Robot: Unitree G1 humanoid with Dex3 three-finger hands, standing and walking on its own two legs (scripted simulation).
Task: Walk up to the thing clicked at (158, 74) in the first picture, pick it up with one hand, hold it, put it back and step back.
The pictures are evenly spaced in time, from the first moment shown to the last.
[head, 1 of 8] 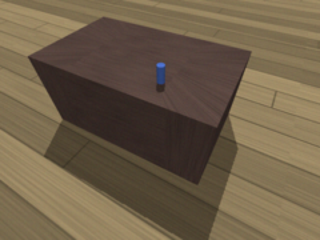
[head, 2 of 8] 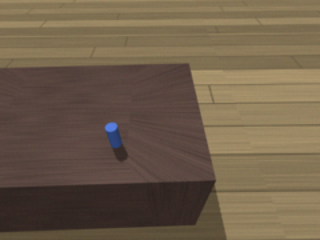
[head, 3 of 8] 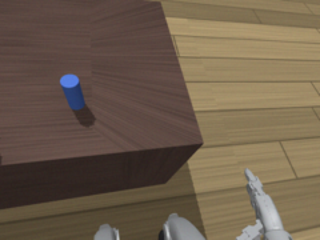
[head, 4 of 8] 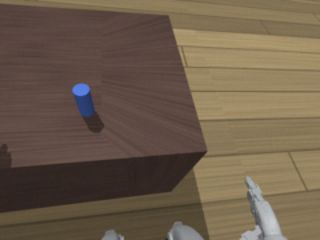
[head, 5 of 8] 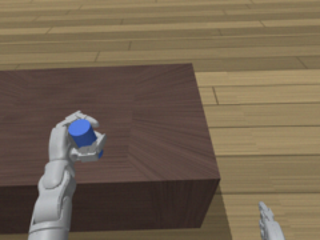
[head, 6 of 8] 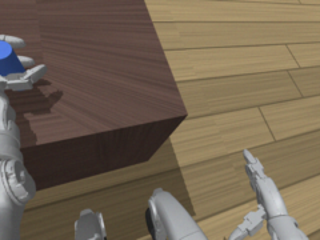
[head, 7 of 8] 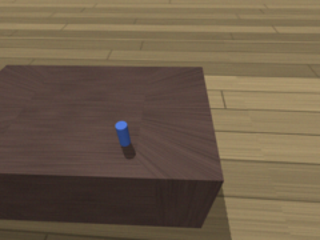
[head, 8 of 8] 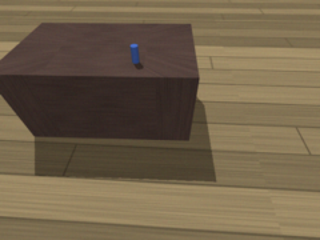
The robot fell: no
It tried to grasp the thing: yes
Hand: left
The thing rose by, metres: 0.24
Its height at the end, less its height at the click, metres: +0.00
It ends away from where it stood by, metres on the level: 0.02
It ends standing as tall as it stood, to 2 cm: yes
